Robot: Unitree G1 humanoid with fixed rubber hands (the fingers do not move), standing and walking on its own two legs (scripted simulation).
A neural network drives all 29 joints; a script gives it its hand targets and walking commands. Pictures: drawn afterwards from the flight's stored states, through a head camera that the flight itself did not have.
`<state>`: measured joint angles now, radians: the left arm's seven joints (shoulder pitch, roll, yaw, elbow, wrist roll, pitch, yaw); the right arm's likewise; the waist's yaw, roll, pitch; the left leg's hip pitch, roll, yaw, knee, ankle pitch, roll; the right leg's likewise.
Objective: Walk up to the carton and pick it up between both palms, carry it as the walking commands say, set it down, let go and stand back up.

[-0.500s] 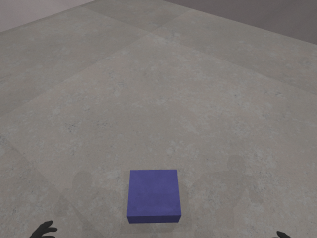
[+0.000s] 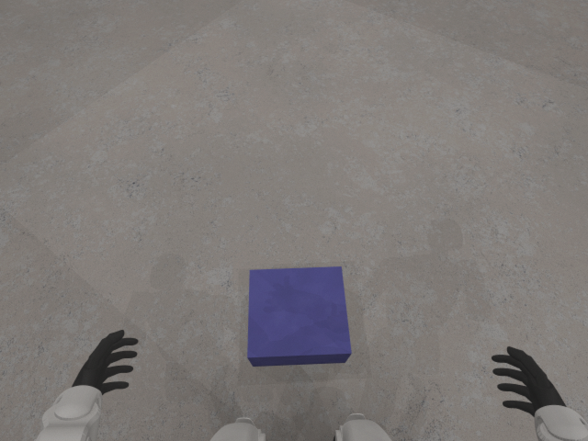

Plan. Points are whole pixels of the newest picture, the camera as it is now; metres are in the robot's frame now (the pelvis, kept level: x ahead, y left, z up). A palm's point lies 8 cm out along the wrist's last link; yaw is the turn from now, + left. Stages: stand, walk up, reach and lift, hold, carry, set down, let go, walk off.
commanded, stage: reach and lift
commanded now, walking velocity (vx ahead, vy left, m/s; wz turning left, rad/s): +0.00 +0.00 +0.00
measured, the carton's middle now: (297, 316) +0.47 +0.00 -0.67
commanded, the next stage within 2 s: none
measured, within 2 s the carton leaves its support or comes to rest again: neither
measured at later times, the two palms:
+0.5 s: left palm (136, 324) +0.30 +0.27 -0.13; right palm (480, 325) +0.31 -0.29 -0.13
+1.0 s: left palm (171, 272) +0.42 +0.25 -0.18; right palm (428, 259) +0.45 -0.25 -0.19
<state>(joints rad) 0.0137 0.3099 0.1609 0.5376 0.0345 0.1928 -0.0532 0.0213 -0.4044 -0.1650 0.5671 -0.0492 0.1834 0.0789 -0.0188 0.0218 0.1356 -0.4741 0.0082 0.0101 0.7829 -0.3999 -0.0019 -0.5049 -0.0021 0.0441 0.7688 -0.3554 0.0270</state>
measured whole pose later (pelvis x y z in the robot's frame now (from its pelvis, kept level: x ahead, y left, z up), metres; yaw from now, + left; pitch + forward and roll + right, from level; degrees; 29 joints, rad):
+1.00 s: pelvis -0.06 -0.03 -0.10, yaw +3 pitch +43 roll +2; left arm -0.99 0.39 0.33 0.88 -0.07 0.14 -0.09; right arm -1.03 -0.39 -0.27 0.88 0.04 0.17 0.06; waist 0.01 -0.01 -0.05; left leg -1.52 0.00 -0.03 1.12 -0.35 -0.04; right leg -1.55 0.01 0.03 1.13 -0.33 0.00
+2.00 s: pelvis -0.10 -0.02 -0.32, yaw +4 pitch +43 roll +2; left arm -1.23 0.41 0.26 0.92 -0.16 0.15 0.00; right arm -1.27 -0.49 -0.23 0.97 0.11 0.16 0.03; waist 0.01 0.00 0.16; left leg -2.17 -0.03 -0.02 1.98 -0.56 -0.05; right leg -2.21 0.02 0.04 1.98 -0.52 0.02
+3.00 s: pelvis -0.11 -0.02 -0.40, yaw +4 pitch +33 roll +1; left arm -1.44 0.45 0.07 1.18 -0.29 0.05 0.06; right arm -1.45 -0.51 -0.07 1.22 0.27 0.03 -0.02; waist 0.00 0.01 0.46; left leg -2.28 0.00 -0.02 2.28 -0.58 -0.03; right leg -2.31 -0.03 0.02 2.27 -0.54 -0.01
